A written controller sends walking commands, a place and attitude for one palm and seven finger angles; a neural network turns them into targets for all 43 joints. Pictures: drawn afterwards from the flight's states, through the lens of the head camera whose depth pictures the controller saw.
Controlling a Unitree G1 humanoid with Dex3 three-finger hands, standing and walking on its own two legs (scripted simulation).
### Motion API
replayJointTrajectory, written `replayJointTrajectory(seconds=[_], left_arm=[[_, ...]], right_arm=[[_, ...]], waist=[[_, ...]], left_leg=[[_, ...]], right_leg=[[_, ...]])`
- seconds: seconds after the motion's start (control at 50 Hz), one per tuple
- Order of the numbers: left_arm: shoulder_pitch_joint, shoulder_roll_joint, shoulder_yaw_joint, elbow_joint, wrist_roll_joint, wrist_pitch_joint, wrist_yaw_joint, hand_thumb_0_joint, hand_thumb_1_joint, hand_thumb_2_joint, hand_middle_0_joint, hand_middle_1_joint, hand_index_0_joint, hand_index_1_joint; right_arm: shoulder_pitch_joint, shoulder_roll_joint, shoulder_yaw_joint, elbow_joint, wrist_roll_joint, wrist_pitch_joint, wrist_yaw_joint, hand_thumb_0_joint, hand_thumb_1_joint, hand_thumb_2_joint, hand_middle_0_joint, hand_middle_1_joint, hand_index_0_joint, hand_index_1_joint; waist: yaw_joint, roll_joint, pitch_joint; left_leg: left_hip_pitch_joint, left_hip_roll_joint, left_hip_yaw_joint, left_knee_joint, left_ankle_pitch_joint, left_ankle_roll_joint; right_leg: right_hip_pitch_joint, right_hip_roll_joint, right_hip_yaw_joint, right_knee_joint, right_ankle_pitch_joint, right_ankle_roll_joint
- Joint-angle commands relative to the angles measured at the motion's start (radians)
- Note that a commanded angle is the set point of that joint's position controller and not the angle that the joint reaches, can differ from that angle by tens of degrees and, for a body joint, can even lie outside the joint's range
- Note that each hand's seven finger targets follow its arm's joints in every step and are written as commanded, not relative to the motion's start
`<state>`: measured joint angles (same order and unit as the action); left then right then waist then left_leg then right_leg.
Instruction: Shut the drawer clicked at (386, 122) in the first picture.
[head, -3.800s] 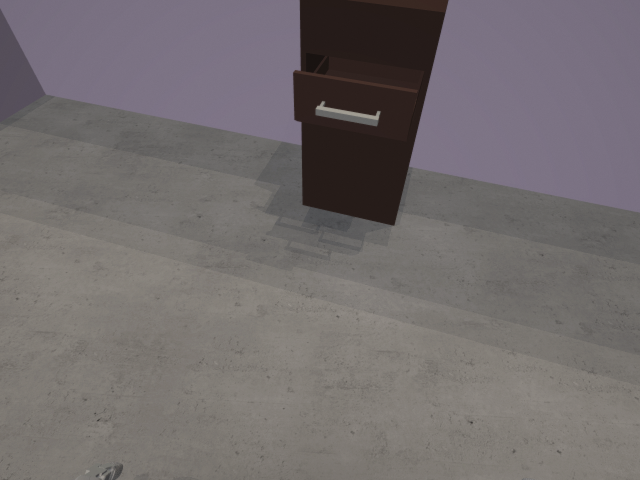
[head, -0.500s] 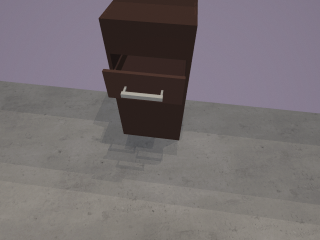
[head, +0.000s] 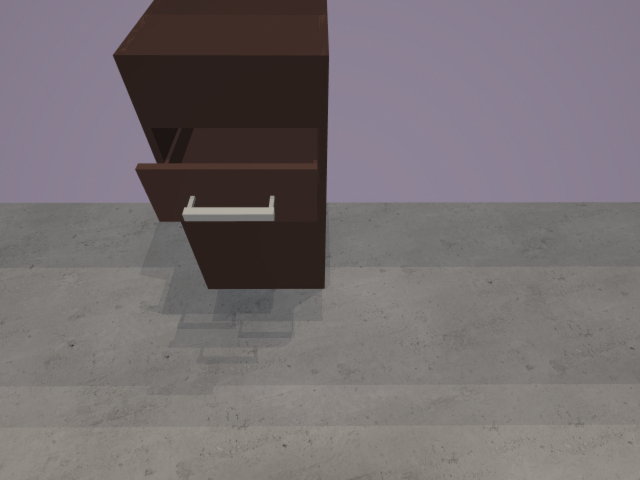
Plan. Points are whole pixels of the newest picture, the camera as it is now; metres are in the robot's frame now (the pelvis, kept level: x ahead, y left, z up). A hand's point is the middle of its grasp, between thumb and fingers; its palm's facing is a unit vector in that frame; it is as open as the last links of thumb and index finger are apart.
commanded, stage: take the last steps up to it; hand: left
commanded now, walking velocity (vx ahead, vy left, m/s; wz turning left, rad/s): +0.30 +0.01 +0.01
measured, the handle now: (230, 207) +0.68 +0.22 -0.15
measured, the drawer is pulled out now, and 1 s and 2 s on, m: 0.14 0.14 0.14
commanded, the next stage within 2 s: come to a stop and stand still in 0.56 s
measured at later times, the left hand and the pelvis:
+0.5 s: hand out of the picture +0.11 +0.20 -0.18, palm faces +0.07 -0.99 -0.13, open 7.4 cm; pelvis +0.15 +0.04 +0.01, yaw -1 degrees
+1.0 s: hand (219, 371) +0.31 +0.18 -0.15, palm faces +0.06 -0.97 -0.24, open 7.3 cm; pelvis +0.22 +0.00 +0.01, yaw +2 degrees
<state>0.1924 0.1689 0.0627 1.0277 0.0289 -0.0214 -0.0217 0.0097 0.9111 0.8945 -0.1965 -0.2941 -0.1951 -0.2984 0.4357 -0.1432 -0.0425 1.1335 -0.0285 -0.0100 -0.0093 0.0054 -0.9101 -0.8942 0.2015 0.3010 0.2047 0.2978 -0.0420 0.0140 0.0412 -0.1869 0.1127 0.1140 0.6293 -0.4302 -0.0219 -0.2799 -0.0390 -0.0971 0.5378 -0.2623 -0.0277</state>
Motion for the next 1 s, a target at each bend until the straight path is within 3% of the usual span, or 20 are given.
replayJointTrajectory(seconds=[0.0, 0.04, 0.1, 0.22, 0.28, 0.3, 0.32, 0.34, 0.36, 0.4, 0.44, 0.48, 0.66, 0.72, 0.76, 0.78, 0.8, 0.84, 0.9, 0.98], left_arm=[[0.268, 0.184, 0.039, 0.046, -0.013, -0.028, 0.033, 0.0, 0.9, 0.9, -0.2, -0.3, -0.2, -0.3], [0.182, 0.097, 0.02, 0.023, -0.007, -0.035, 0.04, 0.0, 0.9, 0.9, -0.2, -0.3, -0.2, -0.3], [0.161, 0.094, 0.011, 0.023, 0.0, -0.047, 0.041, 0.0, 0.9, 0.9, -0.2, -0.3, -0.2, -0.3], [0.201, 0.124, 0.01, 0.054, -0.001, -0.05, 0.039, 0.0, 0.9, 0.9, -0.2, -0.3, -0.2, -0.3], [0.194, 0.12, 0.012, 0.063, -0.005, -0.039, 0.036, 0.0, 0.9, 0.9, -0.2, -0.3, -0.2, -0.3], [0.198, 0.093, 0.008, 0.058, -0.008, -0.036, 0.034, 0.0, 0.9, 0.9, -0.2, -0.3, -0.2, -0.3], [0.228, 0.043, 0.002, 0.037, -0.018, -0.032, 0.026, 0.0, 0.9, 0.9, -0.2, -0.3, -0.2, -0.3], [0.203, 0.05, 0.0, 0.006, -0.013, -0.036, 0.025, 0.0, 0.9, 0.9, -0.2, -0.3, -0.2, -0.3], [0.165, 0.059, 0.003, 0.006, -0.007, -0.031, 0.029, 0.0, 0.9, 0.9, -0.2, -0.3, -0.2, -0.3], [0.141, 0.05, 0.004, 0.019, -0.003, -0.025, 0.017, 0.0, 0.9, 0.9, -0.2, -0.3, -0.2, -0.3], [0.19, 0.016, 0.0, 0.04, 0.001, -0.01, 0.014, 0.0, 0.9, 0.9, -0.2, -0.3, -0.2, -0.3], [0.209, 0.009, -0.001, 0.044, -0.001, 0.0, 0.018, 0.0, 0.9, 0.9, -0.2, -0.3, -0.2, -0.3], [0.043, 0.004, -0.011, -0.024, -0.001, 0.011, 0.022, 0.0, 0.9, 0.9, -0.2, -0.3, -0.2, -0.3], [0.137, 0.023, -0.016, 0.019, -0.007, -0.001, 0.039, 0.0, 0.9, 0.9, -0.2, -0.3, -0.2, -0.3], [0.144, 0.132, -0.013, 0.034, -0.011, -0.016, 0.054, 0.0, 0.9, 0.9, -0.2, -0.3, -0.2, -0.3], [0.124, 0.158, -0.01, 0.02, -0.016, -0.01, 0.058, 0.0, 0.9, 0.9, -0.2, -0.3, -0.2, -0.3], [0.111, 0.178, 0.0, 0.019, -0.018, -0.01, 0.064, 0.0, 0.9, 0.9, -0.2, -0.3, -0.2, -0.3], [0.104, 0.164, 0.004, 0.015, -0.015, -0.002, 0.074, 0.0, 0.9, 0.9, -0.2, -0.3, -0.2, -0.3], [0.089, 0.179, 0.029, -0.007, -0.005, 0.015, 0.085, 0.0, 0.9, 0.9, -0.2, -0.3, -0.2, -0.3], [0.023, 0.174, 0.038, -0.05, 0.001, 0.025, 0.083, 0.0, 0.9, 0.9, -0.2, -0.3, -0.2, -0.3]], right_arm=[[-0.175, -0.099, -0.025, -0.138, 0.006, -0.031, 0.006, 0.0, -0.9, -0.9, 0.2, 0.3, 0.2, 0.3], [-0.16, -0.083, -0.029, -0.113, 0.0, -0.029, 0.012, 0.0, -0.9, -0.9, 0.2, 0.3, 0.2, 0.3], [-0.129, -0.041, -0.025, -0.104, 0.003, -0.018, 0.019, 0.0, -0.9, -0.9, 0.2, 0.3, 0.2, 0.3], [-0.241, -0.05, -0.019, -0.154, 0.009, -0.032, 0.035, 0.0, -0.9, -0.9, 0.2, 0.3, 0.2, 0.3], [-0.154, -0.081, -0.021, -0.126, 0.005, -0.044, 0.025, 0.0, -0.9, -0.9, 0.2, 0.3, 0.2, 0.3], [-0.046, -0.128, -0.03, -0.095, 0.0, -0.051, 0.014, 0.0, -0.9, -0.9, 0.2, 0.3, 0.2, 0.3], [0.055, -0.235, -0.053, -0.079, -0.014, -0.058, 0.001, 0.0, -0.9, -0.9, 0.2, 0.3, 0.2, 0.3], [0.103, -0.278, -0.056, -0.077, -0.003, -0.045, -0.004, 0.0, -0.9, -0.9, 0.2, 0.3, 0.2, 0.3], [0.031, -0.246, -0.051, -0.088, 0.003, -0.043, -0.01, 0.0, -0.9, -0.9, 0.2, 0.3, 0.2, 0.3], [-0.101, -0.158, -0.026, -0.128, 0.006, -0.049, -0.014, 0.0, -0.9, -0.9, 0.2, 0.3, 0.2, 0.3], [-0.145, -0.113, -0.01, -0.13, 0.01, -0.064, -0.017, 0.0, -0.9, -0.9, 0.2, 0.3, 0.2, 0.3], [-0.138, -0.096, -0.011, -0.122, 0.013, -0.07, -0.019, 0.0, -0.9, -0.9, 0.2, 0.3, 0.2, 0.3], [-0.08, -0.123, -0.019, -0.081, 0.001, -0.042, -0.018, 0.0, -0.9, -0.9, 0.2, 0.3, 0.2, 0.3], [-0.109, -0.103, -0.005, -0.059, 0.009, -0.036, -0.025, 0.0, -0.9, -0.9, 0.2, 0.3, 0.2, 0.3], [-0.053, -0.049, 0.006, -0.048, 0.027, -0.028, -0.017, 0.0, -0.9, -0.9, 0.2, 0.3, 0.2, 0.3], [-0.033, -0.041, 0.004, -0.041, 0.027, -0.012, -0.014, 0.0, -0.9, -0.9, 0.2, 0.3, 0.2, 0.3], [-0.027, -0.039, -0.001, -0.033, 0.025, 0.008, -0.019, 0.0, -0.9, -0.9, 0.2, 0.3, 0.2, 0.3], [-0.051, -0.067, -0.014, -0.044, 0.023, 0.028, -0.026, 0.0, -0.9, -0.9, 0.2, 0.3, 0.2, 0.3], [-0.108, -0.066, -0.023, -0.073, 0.023, 0.044, -0.028, 0.0, -0.9, -0.9, 0.2, 0.3, 0.2, 0.3], [-0.115, -0.066, -0.034, -0.112, 0.02, 0.061, -0.014, 0.0, -0.9, -0.9, 0.2, 0.3, 0.2, 0.3]], waist=[[0.133, -0.247, 0.011], [0.074, -0.112, 0.045], [0.035, -0.116, 0.045], [0.053, -0.147, 0.08], [0.001, -0.087, 0.057], [-0.043, 0.031, -0.003], [-0.065, 0.265, -0.08], [-0.071, 0.317, -0.112], [-0.057, 0.233, -0.075], [-0.005, 0.104, 0.03], [0.044, 0.091, 0.015], [0.057, 0.083, -0.018], [0.024, 0.107, 0.033], [0.086, 0.039, -0.024], [0.05, -0.12, -0.069], [0.039, -0.093, -0.053], [0.039, -0.226, -0.093], [0.063, -0.247, -0.102], [0.087, -0.114, -0.101], [0.064, -0.176, -0.118]], left_leg=[[-0.532, 0.007, -0.083, 0.489, -0.056, 0.037], [-0.458, 0.036, -0.079, 0.454, 0.054, 0.02], [-0.367, 0.021, -0.037, 0.325, 0.1, 0.003], [-0.237, -0.015, -0.005, 0.072, 0.175, 0.018], [0.0, -0.06, 0.028, -0.086, 0.238, 0.031], [0.161, -0.025, -0.025, -0.148, 0.235, 0.046], [0.304, 0.215, -0.336, -0.257, 0.229, 0.131], [0.289, 0.334, -0.522, -0.381, 0.179, 0.206], [0.186, 0.333, -0.499, -0.419, 0.045, 0.215], [0.022, 0.271, -0.378, -0.449, 0.052, 0.202], [-0.028, 0.201, -0.227, -0.452, 0.234, 0.17], [-0.018, 0.17, -0.155, -0.442, 0.366, 0.173], [0.01, 0.165, -0.125, -0.4, 0.405, 0.201], [-0.023, 0.089, -0.055, -0.23, 0.52, 0.112], [-0.127, -0.019, -0.019, -0.184, 0.116, 0.017], [-0.109, -0.045, -0.02, -0.168, 0.068, 0.001], [-0.079, -0.047, 0.003, -0.095, 0.019, -0.013], [-0.135, -0.055, -0.037, 0.102, -0.112, -0.018], [-0.227, -0.077, -0.101, 0.33, -0.129, -0.021], [-0.212, -0.083, -0.113, 0.344, -0.059, -0.032]], right_leg=[[0.315, -0.353, 0.498, -0.382, -0.209, -0.185], [0.205, -0.286, 0.312, -0.354, -0.026, -0.159], [0.132, -0.25, 0.172, -0.35, 0.151, -0.145], [0.095, -0.234, 0.15, -0.323, 0.156, -0.124], [0.028, -0.178, 0.103, -0.173, 0.157, -0.087], [-0.03, -0.125, 0.068, 0.019, 0.171, -0.063], [-0.204, -0.003, -0.03, 0.31, -0.1, -0.01], [-0.279, 0.045, 0.004, 0.542, -0.34, -0.007], [-0.307, -0.003, 0.067, 0.657, -0.299, -0.02], [-0.316, -0.069, 0.097, 0.687, -0.142, -0.009], [-0.244, -0.08, 0.084, 0.618, -0.059, 0.012], [-0.207, -0.075, 0.07, 0.553, -0.032, 0.023], [-0.127, -0.048, 0.02, 0.172, -0.047, 0.037], [0.109, -0.035, 0.021, -0.11, 0.2, 0.044], [0.239, -0.239, 0.224, -0.138, 0.61, -0.023], [0.208, -0.291, 0.225, -0.122, 0.76, -0.063], [0.201, -0.303, 0.245, -0.128, 0.836, -0.094], [0.227, -0.337, 0.256, -0.137, 0.998, -0.151], [0.237, -0.364, 0.251, -0.129, 0.968, -0.199], [0.158, -0.312, 0.187, -0.17, 0.69, -0.168]])
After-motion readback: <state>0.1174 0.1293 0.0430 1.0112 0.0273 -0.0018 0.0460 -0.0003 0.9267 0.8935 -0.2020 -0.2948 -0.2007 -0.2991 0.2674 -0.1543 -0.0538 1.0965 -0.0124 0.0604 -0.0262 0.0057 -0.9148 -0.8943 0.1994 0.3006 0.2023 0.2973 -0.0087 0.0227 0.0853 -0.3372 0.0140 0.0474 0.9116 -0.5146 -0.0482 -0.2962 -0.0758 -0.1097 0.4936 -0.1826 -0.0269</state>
